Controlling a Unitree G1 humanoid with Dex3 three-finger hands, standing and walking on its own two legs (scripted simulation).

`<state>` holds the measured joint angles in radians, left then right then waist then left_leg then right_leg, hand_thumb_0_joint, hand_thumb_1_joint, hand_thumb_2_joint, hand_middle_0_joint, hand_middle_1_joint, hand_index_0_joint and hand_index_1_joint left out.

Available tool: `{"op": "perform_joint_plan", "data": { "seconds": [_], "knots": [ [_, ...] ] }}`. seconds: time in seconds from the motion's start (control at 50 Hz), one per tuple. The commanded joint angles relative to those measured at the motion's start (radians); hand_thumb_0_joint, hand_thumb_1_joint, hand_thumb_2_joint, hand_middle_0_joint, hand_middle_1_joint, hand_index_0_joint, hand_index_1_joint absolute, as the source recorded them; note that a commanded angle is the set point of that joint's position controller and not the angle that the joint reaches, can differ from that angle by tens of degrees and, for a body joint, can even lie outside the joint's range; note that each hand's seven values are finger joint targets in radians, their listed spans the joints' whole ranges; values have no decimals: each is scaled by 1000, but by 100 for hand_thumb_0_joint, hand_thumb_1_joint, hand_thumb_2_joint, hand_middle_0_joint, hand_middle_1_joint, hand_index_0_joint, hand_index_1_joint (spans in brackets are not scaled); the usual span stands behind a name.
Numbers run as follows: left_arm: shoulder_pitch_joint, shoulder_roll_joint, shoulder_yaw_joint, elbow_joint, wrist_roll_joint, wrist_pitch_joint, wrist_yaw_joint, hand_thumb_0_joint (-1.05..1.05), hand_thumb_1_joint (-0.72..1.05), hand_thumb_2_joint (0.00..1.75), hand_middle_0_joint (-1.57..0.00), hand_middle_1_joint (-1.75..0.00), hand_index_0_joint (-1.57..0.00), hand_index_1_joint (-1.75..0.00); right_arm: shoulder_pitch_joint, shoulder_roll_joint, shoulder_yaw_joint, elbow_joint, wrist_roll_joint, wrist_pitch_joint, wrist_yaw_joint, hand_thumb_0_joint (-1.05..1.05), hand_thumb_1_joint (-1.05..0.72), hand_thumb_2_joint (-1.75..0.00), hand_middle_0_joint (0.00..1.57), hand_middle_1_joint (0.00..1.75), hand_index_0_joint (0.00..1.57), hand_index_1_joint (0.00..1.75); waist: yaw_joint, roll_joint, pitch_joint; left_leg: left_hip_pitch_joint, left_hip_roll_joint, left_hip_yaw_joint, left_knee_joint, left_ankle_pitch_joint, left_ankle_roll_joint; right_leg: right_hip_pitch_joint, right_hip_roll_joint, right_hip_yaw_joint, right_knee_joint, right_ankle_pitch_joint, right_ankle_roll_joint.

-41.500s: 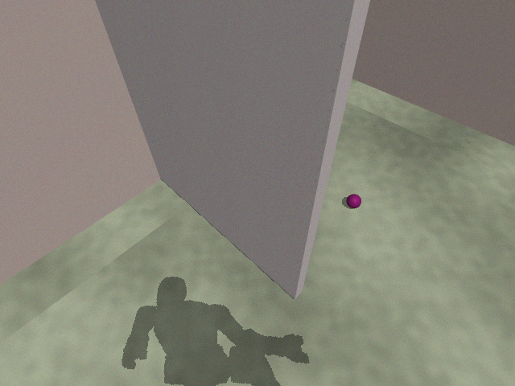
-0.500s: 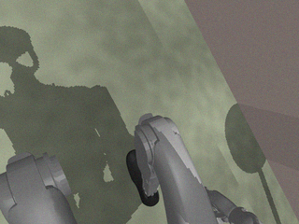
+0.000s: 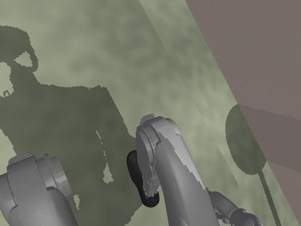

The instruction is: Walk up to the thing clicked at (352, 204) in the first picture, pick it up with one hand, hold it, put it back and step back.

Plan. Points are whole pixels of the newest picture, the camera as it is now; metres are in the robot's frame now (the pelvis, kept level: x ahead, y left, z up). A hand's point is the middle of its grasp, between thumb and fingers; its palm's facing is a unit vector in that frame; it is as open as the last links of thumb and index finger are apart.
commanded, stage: close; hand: left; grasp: from above
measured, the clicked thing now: out of the picture +0.44 +0.37 -0.26
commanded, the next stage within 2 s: settle in 0.78 s
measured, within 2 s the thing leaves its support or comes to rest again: leaves its support in 1.16 s
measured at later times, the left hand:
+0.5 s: hand out of the picture +0.42 +0.36 -0.23, palm faces -0.44 -0.17 -0.88, open 10.0 cm
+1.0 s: hand out of the picture +0.42 +0.37 -0.23, palm faces -0.43 -0.17 -0.89, open 9.3 cm
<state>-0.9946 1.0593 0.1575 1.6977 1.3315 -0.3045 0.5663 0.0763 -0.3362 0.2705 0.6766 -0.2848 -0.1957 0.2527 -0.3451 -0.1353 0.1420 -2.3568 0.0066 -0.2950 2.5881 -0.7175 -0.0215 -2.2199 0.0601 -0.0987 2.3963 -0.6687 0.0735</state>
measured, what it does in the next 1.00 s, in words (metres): stands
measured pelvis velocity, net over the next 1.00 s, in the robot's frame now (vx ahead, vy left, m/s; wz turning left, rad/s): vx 0.00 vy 0.00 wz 0.00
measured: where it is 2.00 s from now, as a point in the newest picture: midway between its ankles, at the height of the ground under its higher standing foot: (109, 209)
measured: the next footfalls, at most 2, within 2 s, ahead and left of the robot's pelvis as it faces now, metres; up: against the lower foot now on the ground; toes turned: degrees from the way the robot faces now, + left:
none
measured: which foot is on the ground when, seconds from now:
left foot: down 0.00-1.00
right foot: down 0.00-1.00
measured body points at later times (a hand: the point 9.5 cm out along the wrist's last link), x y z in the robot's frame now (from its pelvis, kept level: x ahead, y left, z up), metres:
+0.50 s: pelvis +0.00 +0.00 +0.00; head +0.26 +0.14 +0.34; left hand +0.44 +0.37 -0.18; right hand +0.08 -0.26 -0.06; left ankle +0.06 +0.13 -0.26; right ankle +0.12 -0.14 -0.26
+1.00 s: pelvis +0.00 +0.00 +0.00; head +0.26 +0.14 +0.34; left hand +0.44 +0.37 -0.18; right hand +0.08 -0.26 -0.06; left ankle +0.06 +0.13 -0.26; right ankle +0.12 -0.14 -0.26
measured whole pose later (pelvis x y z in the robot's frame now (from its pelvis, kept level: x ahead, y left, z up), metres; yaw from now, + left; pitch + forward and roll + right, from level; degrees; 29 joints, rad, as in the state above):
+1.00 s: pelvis +0.00 +0.00 +0.00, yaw +0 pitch +26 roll -15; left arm -1.01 1.07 0.15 1.70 1.31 -0.29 0.56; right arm 0.08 -0.35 0.27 0.68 -0.28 -0.21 0.25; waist -0.35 -0.13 0.15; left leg -2.36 0.01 -0.29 2.59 -0.72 -0.02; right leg -2.23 0.06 -0.10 2.40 -0.67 0.08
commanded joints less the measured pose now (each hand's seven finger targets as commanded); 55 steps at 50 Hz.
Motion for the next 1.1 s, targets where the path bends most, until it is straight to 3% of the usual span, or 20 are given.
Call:
{"op": "perform_joint_plan", "data": {
  "seconds": [0.0, 0.14, 0.2, 0.22, 0.28, 0.3, 0.34, 0.44, 0.48, 0.5, 0.54, 0.6, 0.7, 0.72, 0.78, 0.82, 0.88, 0.96, 0.98, 1.08],
  "knots": [
    [-230, 248, 26, -101, -13, 0, 64, 0, -21, 87, -27, -92, -28, -91, 142, -335, -100, 1, 1, 3, -10, 0, -89, -90, 20, 30, 20, 30, -34, 545, -605, 524, 30, 133, -292, 225, 12, 267, 27, -176, -161, 247, -82],
    [-240, 263, 23, -104, -6, 10, 70, 0, -9, 80, -33, -92, -36, -88, 139, -340, -102, 5, 1, -10, -10, 0, -89, -90, 20, 30, 20, 30, -30, 549, -625, 539, 32, 131, -285, 228, 11, 273, 26, -173, -157, 252, -81],
    [-230, 226, -3, -54, -22, 14, 64, 0, -3, 76, -37, -91, -41, -87, 135, -336, -99, 6, -1, -14, -8, 0, -89, -90, 20, 30, 20, 30, -47, 532, -586, 494, 30, 138, -283, 198, 16, 271, 27, -173, -167, 236, -79],
    [-219, 258, 26, -68, -21, 16, 64, 0, -2, 76, -37, -91, -42, -86, 154, -331, -93, 15, 0, -14, -8, 0, -89, -90, 20, 30, 20, 30, -42, 506, -592, 499, 31, 135, -274, 204, 19, 280, 26, -175, -168, 239, -75],
    [-241, 263, 24, -96, -24, 17, 55, 0, 5, 76, -42, -92, -47, -87, 153, -342, -105, 17, 3, -18, -10, 0, -89, -90, 20, 30, 20, 30, -41, 542, -604, 523, 31, 138, -276, 213, 15, 272, 23, -171, -159, 238, -80],
    [-253, 228, 2, -105, -32, 15, 51, 0, 6, 74, -43, -91, -48, -85, 147, -338, -101, 5, 3, -22, -7, 0, -89, -90, 20, 30, 20, 30, -47, 545, -599, 520, 29, 136, -281, 216, 15, 273, 22, -175, -162, 241, -78],
    [-238, 271, 33, -106, -37, 13, 53, 0, 9, 69, -44, -90, -50, -83, 157, -345, -101, 16, 6, -19, -9, 0, -89, -90, 20, 30, 20, 30, -42, 525, -611, 516, 31, 133, -277, 221, 18, 285, 24, -175, -166, 246, -77],
    [-262, 270, 31, -146, -42, 2, 51, 0, 19, 65, -49, -90, -57, -81, 152, -344, -102, 10, 9, -14, -14, 0, -89, -90, 20, 30, 20, 30, -36, 534, -640, 520, 31, 136, -277, 230, 17, 301, 24, -173, -171, 255, -79],
    [-238, 238, 3, -119, -39, 1, 44, 0, 23, 64, -52, -89, -60, -81, 157, -341, -101, 11, 8, -16, -11, 0, -89, -90, 20, 30, 20, 30, -45, 528, -615, 517, 29, 140, -270, 237, 16, 291, 23, -175, -162, 262, -76],
    [-220, 271, 36, -104, -42, -2, 50, 0, 24, 64, -52, -90, -61, -81, 155, -342, -103, 23, 10, -13, -15, 0, -89, -90, 20, 30, 20, 30, -33, 522, -611, 506, 32, 139, -272, 221, 18, 298, 25, -173, -168, 248, -78],
    [-222, 246, 9, -98, -33, 0, 44, 0, 30, 62, -56, -88, -65, -79, 159, -340, -102, 11, 7, -15, -11, 0, -89, -90, 20, 30, 20, 30, -39, 511, -604, 508, 29, 141, -266, 228, 19, 294, 22, -171, -165, 254, -77],
    [-210, 271, 30, -95, -37, -4, 52, 0, 37, 64, -63, -88, -71, -79, 162, -344, -97, 10, 6, -5, -17, 0, -89, -90, 20, 30, 20, 30, -35, 496, -612, 486, 30, 141, -275, 219, 24, 317, 28, -168, -185, 249, -76],
    [-245, 244, -3, -108, -40, -2, 49, 0, 52, 69, -75, -89, -83, -81, 155, -343, -96, 15, 9, -12, -15, 0, -89, -90, 20, 30, 20, 30, -44, 538, -594, 513, 30, 140, -275, 219, 17, 282, 21, -175, -166, 247, -79],
    [-222, 280, 33, -81, -40, -1, 53, 0, 56, 69, -78, -89, -86, -81, 150, -347, -97, 20, 9, -9, -19, 0, -89, -90, 20, 30, 20, 30, -35, 509, -593, 497, 31, 134, -278, 195, 19, 277, 23, -178, -170, 224, -78],
    [-234, 245, -1, -95, -30, 1, 45, 0, 63, 71, -84, -87, -91, -80, 145, -341, -98, 6, 5, -10, -19, 0, -89, -90, 20, 30, 20, 30, -39, 539, -586, 502, 31, 140, -283, 187, 17, 276, 24, -169, -175, 217, -81],
    [-244, 285, 25, -113, -29, 4, 49, 0, 66, 71, -87, -85, -94, -78, 158, -347, -97, 12, 5, -9, -20, 0, -89, -90, 20, 30, 20, 30, -39, 513, -601, 492, 30, 139, -273, 186, 22, 282, 22, -171, -175, 220, -76],
    [-242, 239, -3, -82, -29, 8, 46, 0, 64, 72, -92, -87, -99, -80, 153, -344, -96, 9, 3, -9, -18, 0, -91, -90, 20, 30, 20, 30, -53, 528, -591, 508, 30, 132, -284, 202, 17, 272, 23, -177, -170, 233, -80],
    [-257, 289, 29, -133, -37, 21, 36, 0, 66, 73, -94, -83, -100, -77, 162, -346, -107, 15, 13, -11, -20, 0, -90, -90, 20, 30, 20, 30, -26, 557, -639, 534, 32, 134, -289, 220, 14, 281, 23, -169, -175, 240, -82],
    [-273, 255, 3, -158, -41, 24, 29, 0, 65, 72, -94, -81, -100, -75, 161, -338, -105, 6, 16, -13, -17, 0, -91, -90, 20, 30, 20, 30, -27, 560, -645, 542, 29, 136, -285, 232, 12, 274, 19, -167, -166, 254, -82],
    [-254, 277, 35, -200, -37, 41, 12, 0, 68, 70, -96, -79, -102, -73, 169, -335, -123, 10, 21, -5, -12, 0, -90, -90, 20, 30, 20, 30, -15, 596, -677, 555, 27, 145, -288, 254, 10, 280, 18, -162, -163, 270, -85]
  ]
}}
